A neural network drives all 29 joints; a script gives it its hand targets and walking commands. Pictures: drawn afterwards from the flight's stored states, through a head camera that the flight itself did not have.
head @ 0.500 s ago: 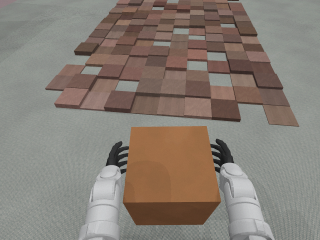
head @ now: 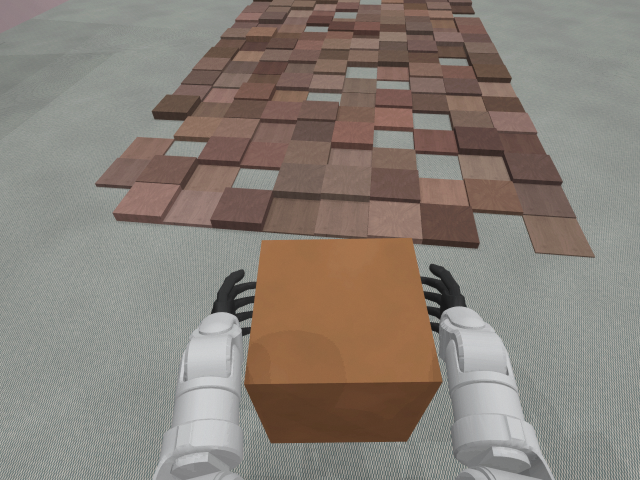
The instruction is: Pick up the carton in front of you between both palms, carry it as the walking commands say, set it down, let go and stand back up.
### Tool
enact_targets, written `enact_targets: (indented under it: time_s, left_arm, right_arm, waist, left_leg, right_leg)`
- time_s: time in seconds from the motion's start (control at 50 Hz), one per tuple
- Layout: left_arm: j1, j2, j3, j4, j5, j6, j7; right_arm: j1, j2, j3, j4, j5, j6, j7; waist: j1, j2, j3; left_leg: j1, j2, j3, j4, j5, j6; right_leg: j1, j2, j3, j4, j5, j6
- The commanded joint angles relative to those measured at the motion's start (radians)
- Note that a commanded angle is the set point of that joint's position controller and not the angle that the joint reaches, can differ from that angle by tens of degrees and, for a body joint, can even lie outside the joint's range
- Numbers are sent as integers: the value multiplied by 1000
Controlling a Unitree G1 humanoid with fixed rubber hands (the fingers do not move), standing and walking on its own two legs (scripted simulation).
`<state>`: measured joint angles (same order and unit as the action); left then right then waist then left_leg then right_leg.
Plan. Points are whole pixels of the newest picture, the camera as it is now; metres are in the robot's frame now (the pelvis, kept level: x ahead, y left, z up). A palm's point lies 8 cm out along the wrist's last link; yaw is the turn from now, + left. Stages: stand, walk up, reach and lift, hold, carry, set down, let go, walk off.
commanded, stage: reach and lift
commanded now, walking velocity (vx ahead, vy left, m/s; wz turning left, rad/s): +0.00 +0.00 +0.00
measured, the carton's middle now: (337, 345) +0.30 +0.00 -0.04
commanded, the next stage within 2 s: hold in 0.56 s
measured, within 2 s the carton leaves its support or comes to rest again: neither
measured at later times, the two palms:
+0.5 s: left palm (225, 317) +0.30 +0.15 +0.04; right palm (453, 311) +0.31 -0.15 +0.04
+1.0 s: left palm (222, 317) +0.29 +0.15 +0.05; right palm (458, 311) +0.29 -0.15 +0.06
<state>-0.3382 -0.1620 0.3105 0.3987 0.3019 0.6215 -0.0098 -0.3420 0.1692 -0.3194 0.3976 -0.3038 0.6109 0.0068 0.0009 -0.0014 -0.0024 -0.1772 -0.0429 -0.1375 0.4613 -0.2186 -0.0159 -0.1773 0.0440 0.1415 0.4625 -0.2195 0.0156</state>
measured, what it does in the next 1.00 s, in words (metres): stands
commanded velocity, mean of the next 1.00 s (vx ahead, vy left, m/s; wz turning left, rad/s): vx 0.00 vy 0.00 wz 0.00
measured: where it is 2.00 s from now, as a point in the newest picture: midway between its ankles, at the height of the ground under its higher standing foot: outside the picture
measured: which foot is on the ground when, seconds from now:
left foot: down 0.00-1.00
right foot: down 0.00-1.00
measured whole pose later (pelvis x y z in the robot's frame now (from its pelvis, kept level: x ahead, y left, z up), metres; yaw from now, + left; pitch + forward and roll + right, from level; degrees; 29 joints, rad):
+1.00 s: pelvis +0.01 +0.00 +0.01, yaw +0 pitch -7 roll +0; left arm -0.29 -0.16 0.24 0.26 0.28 0.76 -0.01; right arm -0.29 0.16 -0.25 0.26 -0.28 0.75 0.01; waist 0.00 0.00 0.01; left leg -0.06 -0.04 -0.13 0.38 -0.19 -0.01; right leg -0.06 0.04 0.14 0.38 -0.19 0.01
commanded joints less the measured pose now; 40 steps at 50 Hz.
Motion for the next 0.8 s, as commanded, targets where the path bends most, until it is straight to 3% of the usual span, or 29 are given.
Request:
enact_targets:
  time_s: [0.0, 0.3, 0.52, 0.62, 0.78]
  left_arm:
    - [-536, -959, -558, 5, -237, -23, -248]
    - [-414, -934, -604, -110, -267, 16, -235]
    - [-401, -922, -621, -157, -281, 41, -235]
    - [-403, -928, -693, -245, -325, 68, -232]
    - [-408, -883, -614, -190, -279, 117, -229]
  right_arm:
    - [-507, 955, 559, 33, 231, -10, 252]
    - [-388, 929, 605, -82, 261, 28, 243]
    - [-371, 926, 621, -127, 273, 54, 240]
    - [-368, 936, 690, -218, 313, 83, 234]
    - [-381, 884, 616, -164, 277, 130, 235]
  waist:
    - [-2, 4, -257]
    - [0, 4, -260]
    - [1, 1, -241]
    - [-5, -1, -287]
    - [-1, 2, -141]
  left_leg:
    - [80, -47, 79, -92, 80, 4]
    - [148, -54, 69, -117, 240, -4]
    - [158, -57, 68, -127, 242, -3]
    - [194, -58, 61, -132, 296, -6]
    - [142, -50, 73, -164, 118, 1]
  right_leg:
    - [71, 47, -79, -91, 82, -7]
    - [137, 57, -71, -117, 237, 3]
    - [153, 56, -67, -127, 248, 5]
    - [195, 56, -63, -135, 314, 9]
    - [145, 50, -73, -165, 126, 0]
